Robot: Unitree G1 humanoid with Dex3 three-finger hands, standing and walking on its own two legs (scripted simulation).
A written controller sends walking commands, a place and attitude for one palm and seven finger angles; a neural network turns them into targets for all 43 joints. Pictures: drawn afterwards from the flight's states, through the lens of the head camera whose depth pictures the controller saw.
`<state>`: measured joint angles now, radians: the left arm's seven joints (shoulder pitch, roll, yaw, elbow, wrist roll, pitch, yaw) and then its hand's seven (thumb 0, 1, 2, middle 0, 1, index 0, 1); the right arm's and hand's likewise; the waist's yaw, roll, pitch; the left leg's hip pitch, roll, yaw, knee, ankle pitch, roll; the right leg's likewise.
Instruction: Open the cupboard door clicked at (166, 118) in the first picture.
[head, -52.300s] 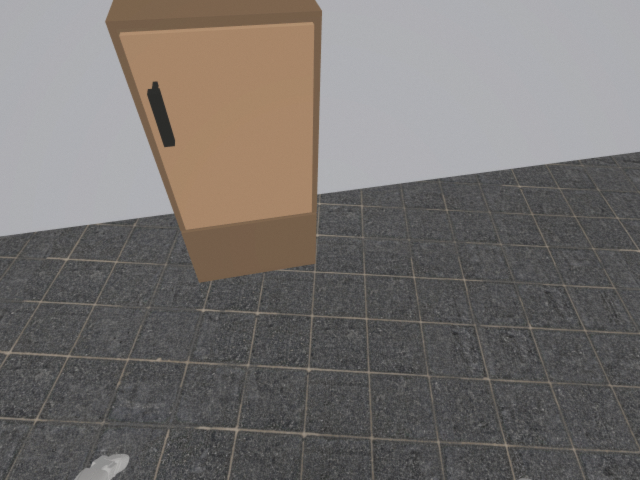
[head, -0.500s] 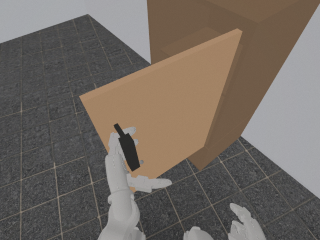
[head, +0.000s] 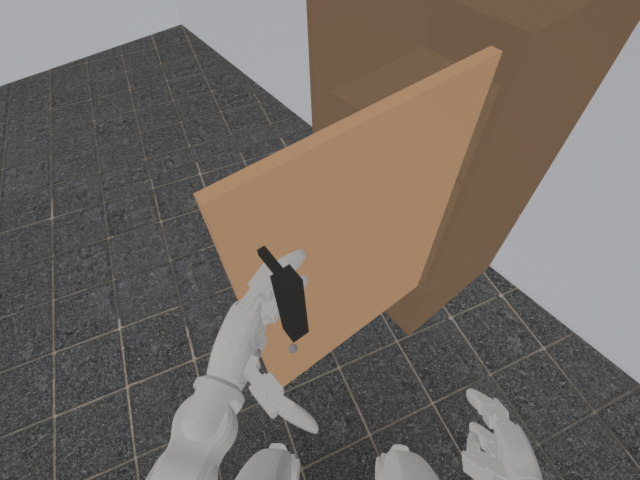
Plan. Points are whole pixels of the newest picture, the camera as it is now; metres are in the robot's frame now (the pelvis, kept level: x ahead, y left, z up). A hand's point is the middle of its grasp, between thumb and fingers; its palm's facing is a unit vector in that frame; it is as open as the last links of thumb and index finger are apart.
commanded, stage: slide the hand sideways off the handle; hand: left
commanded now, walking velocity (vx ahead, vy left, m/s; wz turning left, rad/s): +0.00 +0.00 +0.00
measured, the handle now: (281, 294) +0.33 +0.07 +0.05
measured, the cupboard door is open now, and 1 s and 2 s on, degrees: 88 86 86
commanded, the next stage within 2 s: draw the hand back to the body in 0.96 s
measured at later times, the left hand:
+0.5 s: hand (263, 368) +0.24 +0.08 +0.05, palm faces -0.15 -0.99 -0.02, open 16.1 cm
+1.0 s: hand (204, 395) +0.21 +0.14 +0.04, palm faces -0.13 -0.99 -0.02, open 16.3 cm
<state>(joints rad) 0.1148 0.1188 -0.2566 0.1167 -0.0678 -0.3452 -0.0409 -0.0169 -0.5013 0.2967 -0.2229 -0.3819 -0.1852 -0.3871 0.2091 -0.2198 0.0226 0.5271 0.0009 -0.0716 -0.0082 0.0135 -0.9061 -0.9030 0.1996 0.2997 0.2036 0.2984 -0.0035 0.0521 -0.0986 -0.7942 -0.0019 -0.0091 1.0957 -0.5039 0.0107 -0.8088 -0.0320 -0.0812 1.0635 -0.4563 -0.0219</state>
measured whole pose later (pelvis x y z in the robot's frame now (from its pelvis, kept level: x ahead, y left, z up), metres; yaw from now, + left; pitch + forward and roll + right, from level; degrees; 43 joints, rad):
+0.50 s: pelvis +0.01 +0.00 -0.01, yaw -1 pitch +14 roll -1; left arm 0.38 0.13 -0.17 -0.12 -0.07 -0.34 -0.04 -0.02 -0.50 0.30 -0.18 -0.32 -0.19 -0.32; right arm 0.23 -0.21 0.03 0.43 0.00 -0.06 0.00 0.01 -0.91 -0.90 0.20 0.30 0.20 0.30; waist 0.00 0.03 -0.12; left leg -0.84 0.01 0.00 1.14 -0.55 0.01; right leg -0.86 -0.02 -0.07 1.12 -0.49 -0.02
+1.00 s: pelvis +0.02 -0.01 -0.02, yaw +0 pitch +15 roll -2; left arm 0.54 0.22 0.04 -0.20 -0.24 -0.37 -0.27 -0.02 -0.50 0.30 -0.15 -0.31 -0.16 -0.31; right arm 0.22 -0.23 0.00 0.44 0.02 -0.09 -0.04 0.01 -0.91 -0.90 0.20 0.30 0.20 0.30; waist 0.01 0.03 -0.15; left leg -0.89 0.02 -0.03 1.21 -0.58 0.00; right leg -0.90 -0.01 -0.10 1.16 -0.53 -0.03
